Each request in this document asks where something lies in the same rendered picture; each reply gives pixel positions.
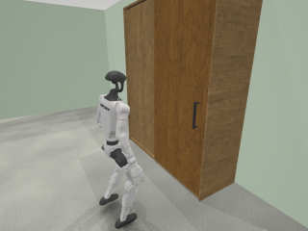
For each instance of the wardrobe door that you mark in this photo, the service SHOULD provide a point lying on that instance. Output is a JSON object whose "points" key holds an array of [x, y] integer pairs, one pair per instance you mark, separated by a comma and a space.
{"points": [[140, 34], [183, 40]]}

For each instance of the robot right foot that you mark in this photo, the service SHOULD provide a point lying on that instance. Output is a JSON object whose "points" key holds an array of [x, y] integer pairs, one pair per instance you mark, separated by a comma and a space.
{"points": [[129, 219]]}

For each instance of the right robot upper arm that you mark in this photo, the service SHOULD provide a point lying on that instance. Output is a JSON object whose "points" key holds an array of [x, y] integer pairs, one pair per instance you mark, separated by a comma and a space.
{"points": [[122, 110]]}

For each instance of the robot right shin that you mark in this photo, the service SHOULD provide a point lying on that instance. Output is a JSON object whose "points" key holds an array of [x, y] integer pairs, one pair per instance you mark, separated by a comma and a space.
{"points": [[127, 201]]}

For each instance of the robot right hand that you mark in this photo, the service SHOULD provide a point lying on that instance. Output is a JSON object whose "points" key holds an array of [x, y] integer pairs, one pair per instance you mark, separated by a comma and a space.
{"points": [[135, 172]]}

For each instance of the left robot upper arm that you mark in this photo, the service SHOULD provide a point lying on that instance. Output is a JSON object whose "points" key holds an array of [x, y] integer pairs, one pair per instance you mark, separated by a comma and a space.
{"points": [[98, 115]]}

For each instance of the right robot forearm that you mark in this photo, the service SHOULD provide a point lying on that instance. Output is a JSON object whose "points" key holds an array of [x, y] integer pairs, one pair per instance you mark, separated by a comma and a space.
{"points": [[127, 150]]}

